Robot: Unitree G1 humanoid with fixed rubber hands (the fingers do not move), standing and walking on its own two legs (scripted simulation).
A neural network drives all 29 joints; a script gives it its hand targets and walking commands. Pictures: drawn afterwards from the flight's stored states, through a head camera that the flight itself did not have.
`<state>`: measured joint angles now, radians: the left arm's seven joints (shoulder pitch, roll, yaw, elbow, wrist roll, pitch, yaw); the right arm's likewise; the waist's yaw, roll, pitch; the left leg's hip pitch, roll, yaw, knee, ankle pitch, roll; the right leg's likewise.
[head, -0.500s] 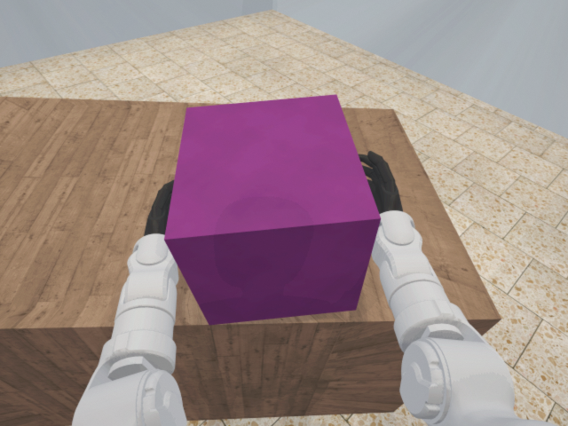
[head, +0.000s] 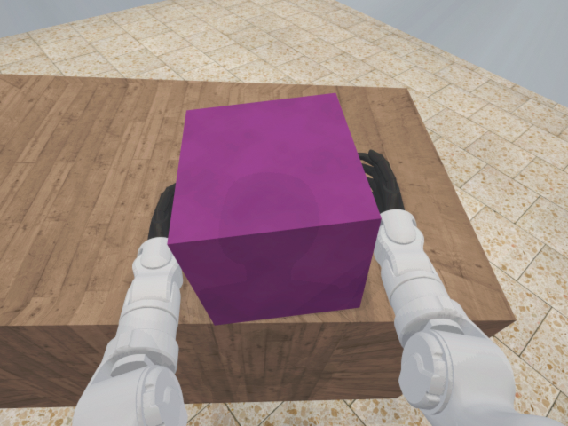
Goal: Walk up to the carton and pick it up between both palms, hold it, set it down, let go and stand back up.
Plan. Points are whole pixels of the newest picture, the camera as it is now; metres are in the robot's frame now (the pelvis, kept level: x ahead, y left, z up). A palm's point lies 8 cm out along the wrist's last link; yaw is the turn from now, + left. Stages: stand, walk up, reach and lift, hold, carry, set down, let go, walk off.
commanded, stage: set down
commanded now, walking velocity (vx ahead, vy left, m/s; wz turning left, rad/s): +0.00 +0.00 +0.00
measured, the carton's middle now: (274, 210) +0.45 +0.04 +0.04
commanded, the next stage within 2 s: none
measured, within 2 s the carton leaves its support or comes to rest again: neither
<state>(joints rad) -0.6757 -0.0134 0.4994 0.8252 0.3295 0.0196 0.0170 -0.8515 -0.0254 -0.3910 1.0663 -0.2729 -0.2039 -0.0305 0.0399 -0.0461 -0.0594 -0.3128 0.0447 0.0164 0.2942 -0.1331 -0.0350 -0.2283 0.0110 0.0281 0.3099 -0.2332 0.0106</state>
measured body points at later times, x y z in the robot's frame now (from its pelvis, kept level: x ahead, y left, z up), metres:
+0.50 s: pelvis +0.01 +0.00 +0.00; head +0.07 +0.01 +0.44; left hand +0.41 +0.20 +0.03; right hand +0.46 -0.12 +0.08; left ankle +0.00 +0.15 -0.75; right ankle -0.06 -0.11 -0.75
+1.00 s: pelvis +0.00 +0.00 +0.00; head +0.07 +0.02 +0.44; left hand +0.41 +0.20 +0.03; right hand +0.46 -0.12 +0.08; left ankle +0.00 +0.15 -0.75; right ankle -0.06 -0.11 -0.75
